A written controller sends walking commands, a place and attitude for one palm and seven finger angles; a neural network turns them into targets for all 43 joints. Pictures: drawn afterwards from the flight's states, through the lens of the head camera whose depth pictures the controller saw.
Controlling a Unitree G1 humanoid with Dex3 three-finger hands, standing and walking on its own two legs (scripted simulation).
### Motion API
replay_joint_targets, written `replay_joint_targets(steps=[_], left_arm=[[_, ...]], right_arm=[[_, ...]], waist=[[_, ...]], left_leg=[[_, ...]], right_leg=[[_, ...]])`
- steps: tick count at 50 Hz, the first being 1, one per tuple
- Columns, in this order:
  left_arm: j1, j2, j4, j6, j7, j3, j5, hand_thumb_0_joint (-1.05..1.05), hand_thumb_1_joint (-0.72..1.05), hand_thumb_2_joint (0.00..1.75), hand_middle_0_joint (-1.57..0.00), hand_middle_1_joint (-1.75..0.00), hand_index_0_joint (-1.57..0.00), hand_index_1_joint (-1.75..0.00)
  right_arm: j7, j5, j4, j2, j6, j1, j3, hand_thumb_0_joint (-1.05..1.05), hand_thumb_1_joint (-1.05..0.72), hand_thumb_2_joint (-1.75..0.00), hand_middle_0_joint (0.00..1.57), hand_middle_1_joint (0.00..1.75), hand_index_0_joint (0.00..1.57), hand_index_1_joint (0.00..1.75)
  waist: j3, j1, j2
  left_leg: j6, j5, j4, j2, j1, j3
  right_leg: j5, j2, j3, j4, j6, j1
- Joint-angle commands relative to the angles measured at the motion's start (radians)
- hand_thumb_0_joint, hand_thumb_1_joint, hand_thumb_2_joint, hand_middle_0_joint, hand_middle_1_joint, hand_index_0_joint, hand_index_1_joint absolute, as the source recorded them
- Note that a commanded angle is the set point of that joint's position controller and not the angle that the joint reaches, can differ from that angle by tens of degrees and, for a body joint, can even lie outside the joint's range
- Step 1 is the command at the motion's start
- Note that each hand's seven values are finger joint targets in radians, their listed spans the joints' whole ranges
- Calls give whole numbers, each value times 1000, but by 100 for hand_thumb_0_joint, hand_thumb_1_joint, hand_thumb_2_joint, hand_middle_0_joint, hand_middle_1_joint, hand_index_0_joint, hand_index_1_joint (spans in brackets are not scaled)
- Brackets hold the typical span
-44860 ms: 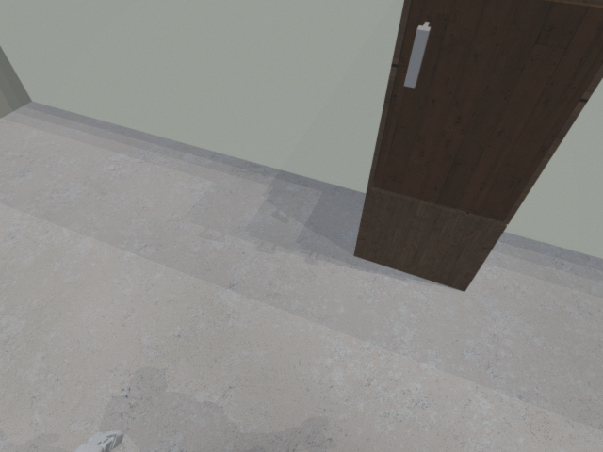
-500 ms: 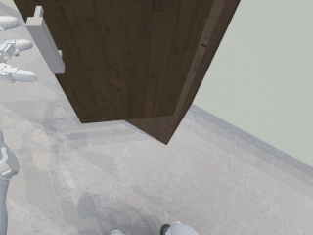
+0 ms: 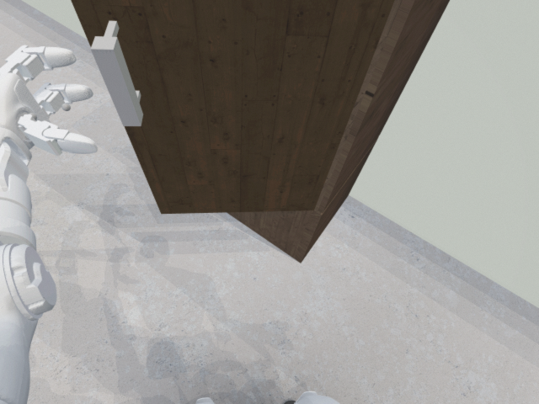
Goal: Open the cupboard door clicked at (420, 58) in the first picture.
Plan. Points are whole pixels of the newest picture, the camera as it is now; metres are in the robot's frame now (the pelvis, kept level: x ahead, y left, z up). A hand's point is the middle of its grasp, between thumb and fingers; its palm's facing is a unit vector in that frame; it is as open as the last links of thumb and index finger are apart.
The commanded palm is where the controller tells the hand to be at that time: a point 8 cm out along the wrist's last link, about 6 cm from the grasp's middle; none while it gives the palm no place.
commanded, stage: move the hooked fingers beside the handle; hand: left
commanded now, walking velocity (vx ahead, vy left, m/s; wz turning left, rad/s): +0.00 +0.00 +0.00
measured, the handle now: (123, 75) +0.56 +0.19 +0.14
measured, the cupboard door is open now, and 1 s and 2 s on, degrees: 39 39 39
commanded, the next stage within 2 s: slide the fingers in behind the handle in 1.84 s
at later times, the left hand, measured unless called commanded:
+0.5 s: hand (66, 95) +0.52 +0.26 +0.14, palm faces -0.02 -1.00 +0.03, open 14.0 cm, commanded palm +0.50 +0.31 +0.13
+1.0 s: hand (51, 112) +0.49 +0.28 +0.13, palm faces +0.01 -1.00 +0.04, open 14.0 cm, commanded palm +0.48 +0.31 +0.13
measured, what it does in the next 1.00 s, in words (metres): stands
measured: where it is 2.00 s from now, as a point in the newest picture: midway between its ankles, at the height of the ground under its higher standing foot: outside the picture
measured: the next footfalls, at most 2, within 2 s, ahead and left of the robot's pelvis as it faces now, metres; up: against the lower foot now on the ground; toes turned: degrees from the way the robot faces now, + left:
none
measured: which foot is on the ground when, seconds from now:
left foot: down 0.00-1.00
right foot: down 0.00-1.00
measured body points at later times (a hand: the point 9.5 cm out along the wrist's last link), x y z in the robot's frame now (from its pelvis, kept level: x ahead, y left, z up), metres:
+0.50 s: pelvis -0.01 +0.00 +0.00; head +0.12 +0.03 +0.43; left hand +0.51 +0.31 +0.14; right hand -0.07 -0.27 -0.10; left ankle -0.02 +0.10 -0.71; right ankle -0.01 -0.12 -0.71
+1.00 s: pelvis +0.01 +0.02 +0.00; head +0.10 +0.04 +0.44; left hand +0.49 +0.33 +0.13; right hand +0.03 -0.25 -0.10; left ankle -0.02 +0.10 -0.71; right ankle -0.01 -0.12 -0.71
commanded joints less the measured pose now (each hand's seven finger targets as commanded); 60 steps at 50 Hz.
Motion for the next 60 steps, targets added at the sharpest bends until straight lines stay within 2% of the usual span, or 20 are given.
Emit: replay_joint_targets(steps=[1, 5, 9, 13, 15, 18, 23, 26, 28, 31, 33, 35, 38, 41, 43, 46, 48, 54, 57, 60], left_arm=[[-526, 342, -184, -76, 22, 27, 4, 0, -50, 30, -30, -120, -30, -120], [-515, 388, -163, -87, 16, 51, 11, 0, -50, 30, -30, -120, -30, -120], [-508, 450, -71, -64, -12, 68, 14, 0, -50, 30, -30, -120, -30, -120], [-554, 436, -108, -69, -26, 35, 27, 0, -50, 30, -30, -120, -30, -120], [-553, 440, -104, -76, -31, 48, 16, 0, -50, 30, -30, -120, -30, -120], [-568, 463, -139, -87, -49, 76, -4, 0, -50, 30, -30, -120, -30, -120], [-508, 485, -127, -67, -43, 98, 10, 0, -50, 30, -30, -120, -30, -120], [-468, 469, -148, -61, -28, 90, 21, 0, -50, 30, -30, -120, -30, -120], [-480, 462, -201, -78, -19, 99, 13, 0, -50, 30, -30, -120, -30, -120], [-429, 463, -183, -79, -20, 122, -2, 0, -50, 30, -30, -120, -30, -120], [-449, 463, -228, -86, -27, 127, -12, 0, -50, 30, -30, -120, -30, -120], [-395, 418, -244, -80, -33, 106, -12, 0, -50, 30, -30, -120, -30, -120], [-375, 338, -289, -74, -38, 60, -31, 0, -50, 30, -30, -120, -30, -120], [-310, 338, -266, -48, -43, 85, -59, 0, -50, 30, -30, -120, -30, -120], [-310, 310, -270, -40, -45, 69, -65, 0, -50, 30, -30, -120, -30, -120], [-373, 288, -247, -39, -27, 32, -42, 0, -50, 30, -30, -120, -30, -120], [-420, 314, -287, -62, -13, 50, -38, 0, -50, 30, -30, -120, -30, -120], [-509, 264, -303, -108, 1, 11, -40, 0, -50, 30, -30, -120, -30, -120], [-487, 268, -196, -80, 2, 14, -40, 0, -50, 30, -30, -120, -30, -120], [-471, 334, -113, -43, 11, 29, -5, 0, -50, 30, -30, -120, -30, -120]], right_arm=[[-24, 2, -29, -179, -19, 183, -56, 0, -90, -90, 20, 30, 20, 30], [-26, 1, -38, -184, -22, 192, -52, 0, -90, -90, 20, 30, 20, 30], [-34, 7, -43, -198, -17, 205, -45, 0, -90, -90, 20, 30, 20, 30], [-38, 3, -38, -199, -18, 228, -47, 0, -90, -90, 20, 30, 20, 30], [-39, -1, -28, -204, -19, 247, -51, 0, -90, -90, 20, 30, 20, 30], [-38, -5, -21, -207, -17, 266, -56, 0, -90, -90, 20, 30, 20, 30], [-31, -8, -22, -205, -3, 278, -56, 0, -90, -90, 20, 30, 20, 30], [-24, -9, -33, -201, 4, 279, -60, 0, -90, -90, 20, 30, 20, 30], [-20, -13, -36, -199, 6, 279, -65, 0, -90, -90, 20, 30, 20, 30], [-13, -12, -41, -202, 13, 277, -66, 0, -90, -90, 20, 30, 20, 30], [-14, -11, -43, -201, 16, 273, -70, 0, -90, -90, 20, 30, 20, 30], [-8, -11, -48, -195, 18, 265, -73, 0, -90, -90, 20, 30, 20, 30], [0, -10, -45, -187, 20, 252, -79, 0, -90, -90, 20, 30, 20, 30], [3, -6, -53, -191, 24, 240, -81, 0, -90, -90, 20, 30, 20, 30], [4, -4, -61, -187, 22, 227, -78, 0, -90, -90, 20, 30, 20, 30], [1, -6, -49, -184, 20, 218, -77, 0, -90, -90, 20, 30, 20, 30], [-2, -7, -51, -183, 17, 212, -75, 0, -90, -90, 20, 30, 20, 30], [-6, -9, -24, -176, -1, 199, -72, 0, -90, -90, 20, 30, 20, 30], [-12, -6, -19, -181, -6, 195, -63, 0, -90, -90, 20, 30, 20, 30], [-17, -2, -30, -187, -7, 193, -54, 0, -90, -90, 20, 30, 20, 30]], waist=[[-372, -48, 144], [-432, -36, 159], [-369, -50, 76], [-392, -62, 165], [-400, -68, 128], [-481, -62, 159], [-444, -39, 187], [-430, -31, 203], [-475, -28, 221], [-453, -23, 170], [-479, -20, 188], [-489, -6, 228], [-479, -12, 247], [-444, 0, 158], [-431, 3, 174], [-357, -26, 142], [-402, -22, 186], [-470, -41, 222], [-392, -45, 162], [-341, -42, 117]], left_leg=[[18, 367, -50, -23, 232, -56], [16, 380, -43, -24, 229, -55], [25, 285, -49, -25, 116, -48], [21, 294, -45, -20, 168, -55], [22, 296, -42, -13, 173, -61], [19, 353, -35, -11, 211, -60], [15, 397, -37, -9, 223, -64], [10, 423, -37, -6, 236, -64], [4, 481, -32, -1, 292, -68], [4, 491, -29, 1, 280, -68], [2, 548, -27, 3, 309, -71], [-7, 627, -16, 7, 358, -74], [-22, 729, -6, 19, 423, -85], [-10, 684, -17, 16, 360, -76], [-10, 704, -20, 12, 361, -75], [-5, 604, -22, 8, 317, -77], [-10, 630, -18, 6, 349, -81], [-32, 653, -1, 13, 428, -110], [-9, 522, -17, -1, 323, -93], [8, 386, -31, -13, 200, -75]], right_leg=[[341, 24, 71, -41, -6, 127], [359, 26, 76, -31, -7, 156], [324, 25, 85, -40, 1, 179], [277, 29, 77, -40, -3, 106], [262, 34, 75, -44, -2, 98], [309, 38, 74, -32, -4, 118], [311, 43, 59, -31, -8, 87], [310, 45, 51, -29, -9, 66], [336, 51, 47, -23, -11, 67], [347, 55, 44, -22, -11, 77], [385, 54, 44, -17, -12, 91], [392, 55, 40, -16, -13, 65], [400, 60, 32, -20, -12, 28], [425, 57, 32, -21, -10, 80], [439, 55, 32, -17, -12, 79], [383, 51, 32, -22, -9, 42], [397, 49, 38, -13, -12, 53], [355, 51, 33, -6, -14, 14], [335, 45, 34, -14, -15, 38], [309, 36, 46, -19, -10, 69]])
